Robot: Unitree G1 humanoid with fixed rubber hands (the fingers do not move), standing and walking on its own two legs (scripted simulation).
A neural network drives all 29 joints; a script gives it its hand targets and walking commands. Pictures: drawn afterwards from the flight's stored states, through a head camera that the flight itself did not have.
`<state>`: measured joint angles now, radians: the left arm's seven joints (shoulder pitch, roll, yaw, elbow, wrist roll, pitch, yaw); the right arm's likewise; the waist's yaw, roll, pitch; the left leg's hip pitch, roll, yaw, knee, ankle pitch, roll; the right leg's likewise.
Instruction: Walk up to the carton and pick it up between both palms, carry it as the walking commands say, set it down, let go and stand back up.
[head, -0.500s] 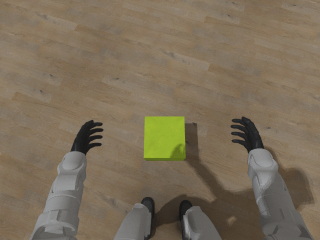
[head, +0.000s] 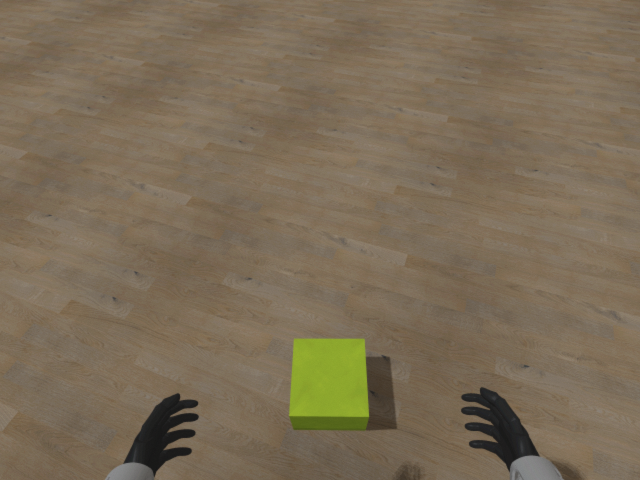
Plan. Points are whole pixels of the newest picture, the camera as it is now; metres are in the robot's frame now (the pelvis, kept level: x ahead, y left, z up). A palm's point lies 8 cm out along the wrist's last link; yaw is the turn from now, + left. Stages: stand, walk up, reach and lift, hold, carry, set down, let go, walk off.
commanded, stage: let go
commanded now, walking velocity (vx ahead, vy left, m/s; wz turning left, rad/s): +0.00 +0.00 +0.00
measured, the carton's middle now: (329, 384) +0.46 +0.02 -0.70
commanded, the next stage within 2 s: stand in 0.30 s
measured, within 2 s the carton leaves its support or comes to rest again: neither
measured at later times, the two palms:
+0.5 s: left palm (123, 437) +0.19 +0.29 -0.09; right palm (543, 443) +0.18 -0.26 -0.09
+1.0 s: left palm out of the picture +0.13 +0.29 -0.10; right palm out of the picture +0.10 -0.25 -0.10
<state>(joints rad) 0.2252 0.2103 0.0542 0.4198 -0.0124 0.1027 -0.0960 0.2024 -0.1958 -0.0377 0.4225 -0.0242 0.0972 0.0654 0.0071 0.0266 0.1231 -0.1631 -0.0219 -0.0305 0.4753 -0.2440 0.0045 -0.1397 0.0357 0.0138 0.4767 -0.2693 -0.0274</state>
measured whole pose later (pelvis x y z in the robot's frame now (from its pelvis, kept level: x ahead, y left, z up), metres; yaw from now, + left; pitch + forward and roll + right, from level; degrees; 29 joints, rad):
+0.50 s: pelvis +0.05 +0.01 +0.00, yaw -1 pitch +0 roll +0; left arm 0.21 0.29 0.08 0.66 0.01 0.02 0.00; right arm 0.18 -0.27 -0.07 0.70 -0.02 0.02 -0.01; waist 0.01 0.00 0.01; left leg -0.18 -0.02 -0.01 0.51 -0.33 0.02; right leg -0.15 0.04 0.04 0.48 -0.34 -0.01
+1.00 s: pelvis +0.02 +0.02 +0.00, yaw -2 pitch -2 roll +0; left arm 0.22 0.28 0.05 0.82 0.02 -0.01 0.03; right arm 0.22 -0.27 -0.05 0.86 -0.01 -0.02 -0.02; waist 0.00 -0.01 0.01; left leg -0.16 -0.04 0.01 0.44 -0.25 0.04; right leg -0.15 0.02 0.06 0.45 -0.26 0.01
